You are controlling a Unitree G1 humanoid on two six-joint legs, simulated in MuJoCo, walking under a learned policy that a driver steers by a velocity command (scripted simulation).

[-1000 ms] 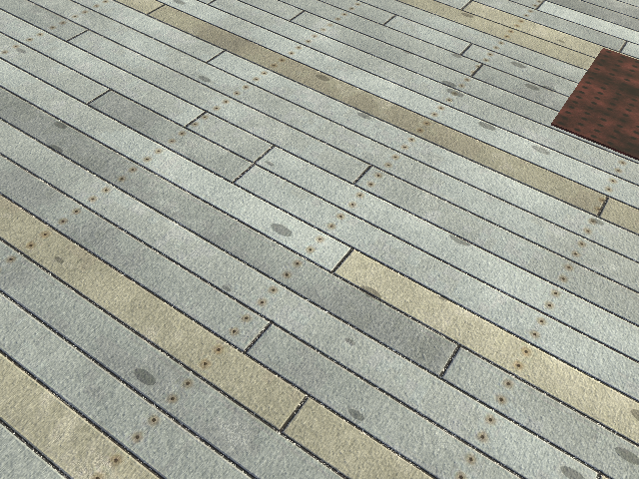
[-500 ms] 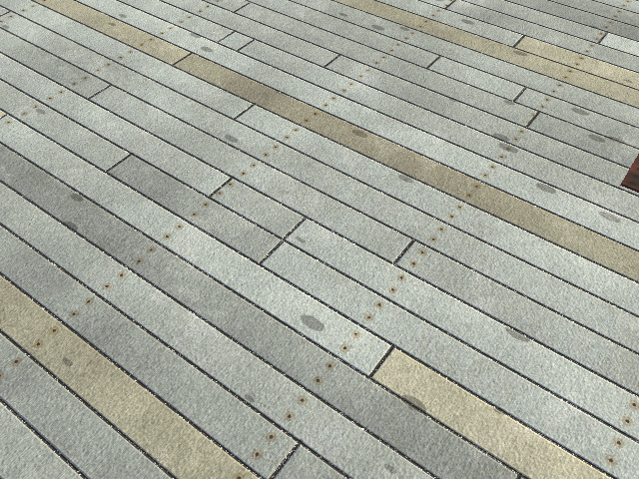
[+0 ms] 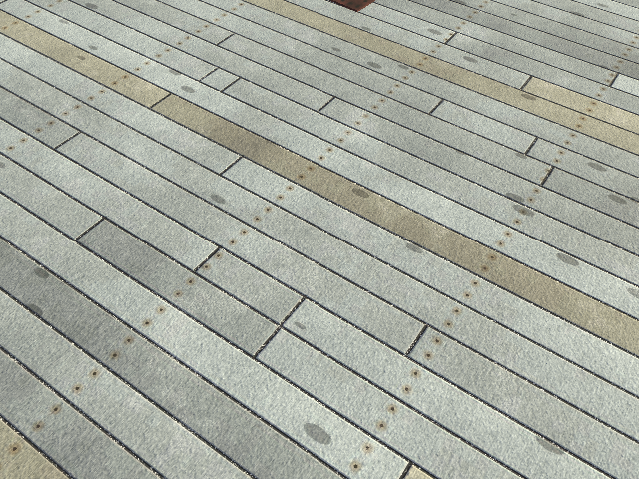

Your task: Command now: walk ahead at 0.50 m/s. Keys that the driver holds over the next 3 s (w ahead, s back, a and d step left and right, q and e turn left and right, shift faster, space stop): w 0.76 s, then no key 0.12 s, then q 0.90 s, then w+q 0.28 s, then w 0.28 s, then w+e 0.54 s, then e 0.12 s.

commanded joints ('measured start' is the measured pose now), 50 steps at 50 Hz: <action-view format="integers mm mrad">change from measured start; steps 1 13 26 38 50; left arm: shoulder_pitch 8 -313 54 288 181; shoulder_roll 43 27 41 84 51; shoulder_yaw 7 -14 10 5 4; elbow -37 -141 30 106 69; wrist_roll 0 -14 -24 -24 -13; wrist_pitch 14 -4 -47 -57 -18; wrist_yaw -10 -9 17 24 50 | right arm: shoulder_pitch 46 216 69 -364 -120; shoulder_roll -101 -100 -41 -36 -104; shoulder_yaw -13 2 2 20 -4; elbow -32 36 -29 -164 -63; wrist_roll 5 -13 -29 -10 17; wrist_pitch -19 -13 32 42 16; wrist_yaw -2 -24 12 23 -9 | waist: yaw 17 -60 -30 60 -6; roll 77 106 -32 -36 64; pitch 36 75 -5 64 -143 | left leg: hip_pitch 15 298 -336 -486 151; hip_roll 273 297 181 170 399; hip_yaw -235 -148 -136 -30 -382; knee -220 -116 850 365 67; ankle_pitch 109 507 -120 165 855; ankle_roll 70 69 -42 -82 221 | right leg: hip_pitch -112 -141 363 545 34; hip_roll -41 36 -127 -85 75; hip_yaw -19 -102 187 22 15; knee -63 -484 -937 -961 164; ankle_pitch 111 180 171 447 -244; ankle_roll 28 1 -151 -121 40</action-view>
